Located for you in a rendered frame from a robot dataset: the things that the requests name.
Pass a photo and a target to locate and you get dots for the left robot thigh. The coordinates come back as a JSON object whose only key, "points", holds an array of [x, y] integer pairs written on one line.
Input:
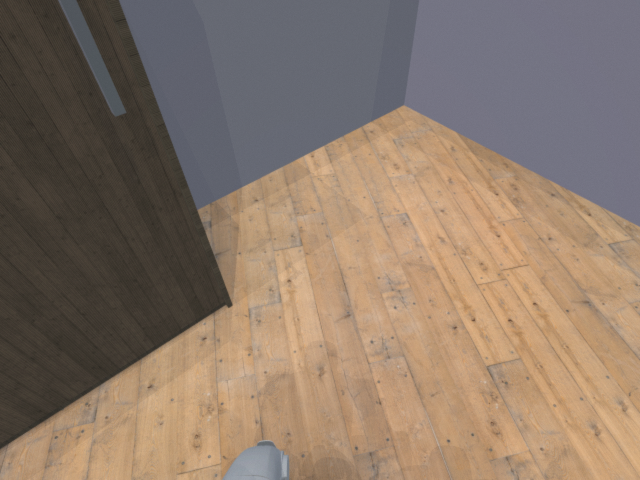
{"points": [[259, 463]]}

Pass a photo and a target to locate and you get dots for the handle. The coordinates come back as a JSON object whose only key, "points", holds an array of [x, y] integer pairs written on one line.
{"points": [[85, 39]]}

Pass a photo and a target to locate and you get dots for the wardrobe door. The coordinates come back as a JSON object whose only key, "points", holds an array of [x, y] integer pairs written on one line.
{"points": [[100, 259]]}

